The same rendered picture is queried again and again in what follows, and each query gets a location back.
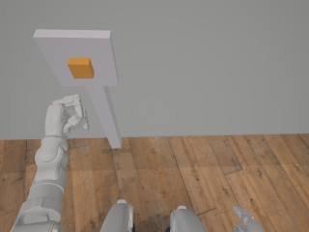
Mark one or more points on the left robot thigh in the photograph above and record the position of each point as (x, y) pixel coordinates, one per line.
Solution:
(118, 219)

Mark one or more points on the panel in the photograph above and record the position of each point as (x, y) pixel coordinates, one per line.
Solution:
(58, 46)

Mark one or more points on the button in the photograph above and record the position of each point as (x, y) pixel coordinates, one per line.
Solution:
(81, 68)

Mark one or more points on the robot left forearm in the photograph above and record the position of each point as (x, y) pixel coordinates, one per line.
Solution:
(44, 201)

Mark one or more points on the robot thigh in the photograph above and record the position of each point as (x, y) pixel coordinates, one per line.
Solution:
(184, 220)
(118, 219)

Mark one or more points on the right robot thigh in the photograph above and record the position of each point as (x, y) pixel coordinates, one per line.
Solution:
(184, 220)

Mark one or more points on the left robot hand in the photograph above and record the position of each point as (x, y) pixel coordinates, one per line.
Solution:
(59, 122)

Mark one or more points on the left robot upper arm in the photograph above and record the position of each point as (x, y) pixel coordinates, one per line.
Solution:
(43, 226)

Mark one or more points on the right robot hand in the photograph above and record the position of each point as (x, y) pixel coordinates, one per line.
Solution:
(248, 220)

